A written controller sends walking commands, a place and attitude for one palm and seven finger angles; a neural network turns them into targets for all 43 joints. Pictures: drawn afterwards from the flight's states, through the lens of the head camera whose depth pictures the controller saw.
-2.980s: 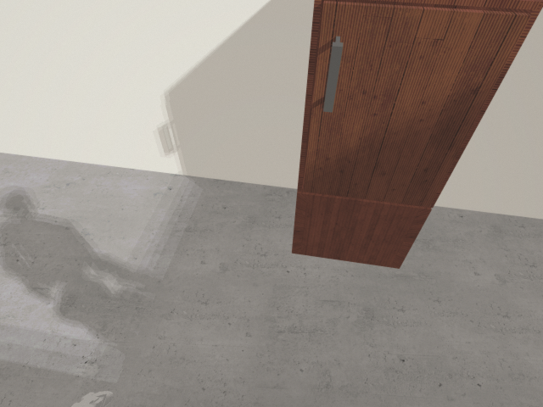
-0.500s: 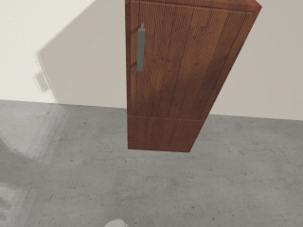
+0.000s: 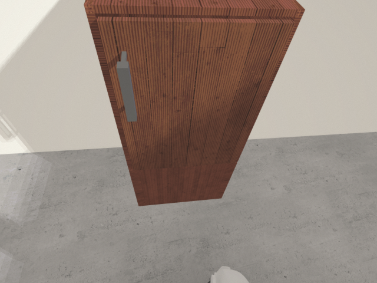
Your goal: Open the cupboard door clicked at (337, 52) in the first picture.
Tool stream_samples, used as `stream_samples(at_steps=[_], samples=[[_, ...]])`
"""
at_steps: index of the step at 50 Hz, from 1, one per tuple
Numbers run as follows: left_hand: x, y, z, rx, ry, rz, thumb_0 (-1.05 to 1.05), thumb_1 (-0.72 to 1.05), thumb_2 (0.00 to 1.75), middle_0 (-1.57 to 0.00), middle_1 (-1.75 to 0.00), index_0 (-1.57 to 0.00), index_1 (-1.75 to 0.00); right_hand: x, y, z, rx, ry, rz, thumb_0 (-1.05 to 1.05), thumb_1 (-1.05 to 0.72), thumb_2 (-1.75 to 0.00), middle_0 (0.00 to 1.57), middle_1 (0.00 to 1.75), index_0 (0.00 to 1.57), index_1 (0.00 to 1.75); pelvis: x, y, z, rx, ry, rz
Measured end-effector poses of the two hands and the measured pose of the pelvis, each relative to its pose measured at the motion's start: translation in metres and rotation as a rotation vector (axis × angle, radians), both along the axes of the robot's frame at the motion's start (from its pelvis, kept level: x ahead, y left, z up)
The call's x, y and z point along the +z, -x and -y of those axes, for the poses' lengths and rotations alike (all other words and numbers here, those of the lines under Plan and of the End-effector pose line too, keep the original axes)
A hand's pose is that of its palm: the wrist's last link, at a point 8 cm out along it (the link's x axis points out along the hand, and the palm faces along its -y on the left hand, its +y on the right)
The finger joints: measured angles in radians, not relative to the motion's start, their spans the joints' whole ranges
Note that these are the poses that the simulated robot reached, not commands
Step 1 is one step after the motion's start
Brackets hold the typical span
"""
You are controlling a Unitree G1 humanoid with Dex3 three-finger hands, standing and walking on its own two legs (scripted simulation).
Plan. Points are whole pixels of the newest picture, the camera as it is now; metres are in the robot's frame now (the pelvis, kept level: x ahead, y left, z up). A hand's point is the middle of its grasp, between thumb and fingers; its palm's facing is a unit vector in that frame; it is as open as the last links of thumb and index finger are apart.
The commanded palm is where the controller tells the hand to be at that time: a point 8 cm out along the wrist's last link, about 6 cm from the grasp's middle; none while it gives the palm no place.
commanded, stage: come to a stop and stand still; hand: left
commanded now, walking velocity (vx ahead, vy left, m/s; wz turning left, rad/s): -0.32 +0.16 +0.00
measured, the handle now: (128, 88) +0.53 +0.16 +0.10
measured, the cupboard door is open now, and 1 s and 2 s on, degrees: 0 0 0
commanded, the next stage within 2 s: look again from close up in 1.50 s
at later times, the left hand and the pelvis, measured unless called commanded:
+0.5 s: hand out of the picture +0.04 +0.22 -0.19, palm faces +0.12 -0.97 -0.22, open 7.3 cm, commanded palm none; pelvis -0.03 +0.02 -0.02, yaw +2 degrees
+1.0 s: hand out of the picture -0.10 +0.23 -0.17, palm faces +0.06 -0.98 -0.19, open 7.3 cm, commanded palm none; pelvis -0.08 +0.07 +0.00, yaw +1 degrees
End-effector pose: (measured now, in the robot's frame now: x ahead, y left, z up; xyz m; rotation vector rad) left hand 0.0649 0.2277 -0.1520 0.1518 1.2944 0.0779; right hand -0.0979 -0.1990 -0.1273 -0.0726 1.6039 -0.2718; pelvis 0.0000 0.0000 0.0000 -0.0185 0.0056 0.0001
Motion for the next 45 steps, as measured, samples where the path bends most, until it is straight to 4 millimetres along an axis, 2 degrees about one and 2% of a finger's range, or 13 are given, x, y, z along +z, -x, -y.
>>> stream_samples(at_steps=[3,5,10,13,17,20,22,25,27,32,38,41,45], samples=[[-0.005,-0.027,0.02,-0.017,-0.021,0.031,0.01,0.92,0.89,-0.2,-0.3,-0.2,-0.3,-0.018,-0.005,0.007,-0.03,-0.048,-0.051,0.0,-0.91,-0.9,0.2,0.3,0.2,0.3,-0.013,-0.019,0.016,0.006,-0.025,-0.002],[-0.005,-0.039,0.031,-0.017,-0.033,0.053,0.01,0.92,0.89,-0.2,-0.3,-0.2,-0.3,-0.029,-0.016,0.015,-0.035,-0.066,-0.062,0.0,-0.91,-0.9,0.2,0.3,0.2,0.3,-0.019,-0.023,0.022,0.006,-0.021,-0.003],[0.009,-0.051,0.036,0.023,-0.062,0.107,0.0,0.93,0.89,-0.2,-0.3,-0.21,-0.3,-0.04,-0.07,0.039,0.024,-0.053,0.029,0.0,-0.91,-0.9,0.2,0.3,0.2,0.3,-0.014,-0.02,0.025,0.026,-0.03,0.006],[0.016,-0.046,0.03,0.046,-0.079,0.126,0.0,0.92,0.89,-0.21,-0.3,-0.21,-0.3,-0.04,-0.111,0.051,0.08,-0.029,0.131,0.0,-0.91,-0.9,0.2,0.3,0.2,0.3,-0.011,-0.013,0.022,0.033,-0.035,0.006],[0.018,-0.027,0.012,0.072,-0.095,0.139,0.0,0.92,0.89,-0.21,-0.3,-0.21,-0.3,-0.032,-0.159,0.058,0.148,0.011,0.281,0.0,-0.91,-0.9,0.2,0.3,0.2,0.3,-0.01,0.001,0.013,0.039,-0.037,0.012],[0.014,-0.005,-0.006,0.091,-0.094,0.139,0.0,0.91,0.89,-0.21,-0.3,-0.21,-0.3,-0.021,-0.181,0.052,0.191,0.038,0.379,0.0,-0.91,-0.9,0.2,0.3,0.2,0.3,-0.012,0.012,0.003,0.041,-0.032,0.019],[0.008,0.011,-0.02,0.105,-0.086,0.133,0.01,0.91,0.89,-0.21,-0.3,-0.21,-0.3,-0.013,-0.186,0.045,0.216,0.056,0.426,0.0,-0.91,-0.9,0.2,0.3,0.2,0.3,-0.015,0.021,-0.006,0.04,-0.025,0.023],[-0.009,0.038,-0.043,0.125,-0.066,0.108,0.01,0.91,0.89,-0.21,-0.3,-0.21,-0.3,-0.006,-0.179,0.029,0.24,0.089,0.473,0.0,-0.91,-0.9,0.2,0.3,0.2,0.3,-0.022,0.033,-0.023,0.038,-0.01,0.026],[-0.015,0.058,-0.056,0.14,-0.053,0.067,0.01,0.91,0.89,-0.2,-0.3,-0.21,-0.3,0.0,-0.162,0.016,0.24,0.098,0.464,0.0,-0.91,-0.9,0.2,0.3,0.2,0.3,-0.02,0.04,-0.032,0.034,-0.011,0.034],[-0.007,0.11,-0.074,0.172,-0.038,-0.041,0.01,0.91,0.89,-0.2,-0.3,-0.2,-0.3,0.009,-0.113,-0.012,0.233,0.085,0.346,0.0,-0.91,-0.9,0.2,0.3,0.2,0.3,-0.003,0.048,-0.048,0.045,0.013,0.01],[0.0,0.168,-0.078,0.172,-0.034,-0.191,0.01,0.91,0.89,-0.2,-0.3,-0.2,-0.3,0.004,-0.076,-0.036,0.188,0.06,0.27,0.01,-0.91,-0.9,0.2,0.3,0.2,0.3,0.003,0.055,-0.064,0.032,-0.01,-0.016],[0.004,0.181,-0.074,0.153,-0.033,-0.241,0.01,0.91,0.89,-0.2,-0.3,-0.2,-0.3,-0.003,-0.057,-0.042,0.154,0.042,0.245,0.01,-0.92,-0.9,0.2,0.3,0.2,0.3,0.003,0.059,-0.068,0.026,-0.021,-0.014],[0.005,0.182,-0.066,0.135,-0.04,-0.226,0.01,0.91,0.89,-0.2,-0.3,-0.2,-0.3,-0.016,-0.03,-0.049,0.12,0.0,0.202,0.01,-0.92,-0.9,0.2,0.3,0.2,0.3,-0.001,0.067,-0.069,0.019,-0.045,-0.011]])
